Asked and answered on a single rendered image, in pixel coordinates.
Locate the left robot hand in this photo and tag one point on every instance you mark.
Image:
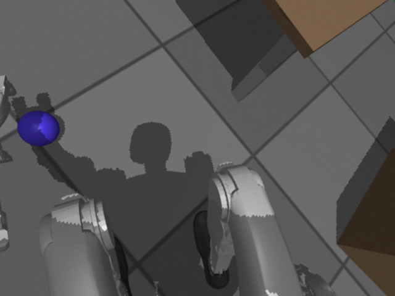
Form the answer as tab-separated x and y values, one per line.
6	90

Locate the coffee table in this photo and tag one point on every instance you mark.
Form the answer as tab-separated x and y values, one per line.
308	25

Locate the left robot foot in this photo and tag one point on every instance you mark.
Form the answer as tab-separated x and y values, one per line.
123	267

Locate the right robot hand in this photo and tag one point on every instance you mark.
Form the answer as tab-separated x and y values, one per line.
316	285

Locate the right robot foot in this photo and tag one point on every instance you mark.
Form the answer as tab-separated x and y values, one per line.
202	238

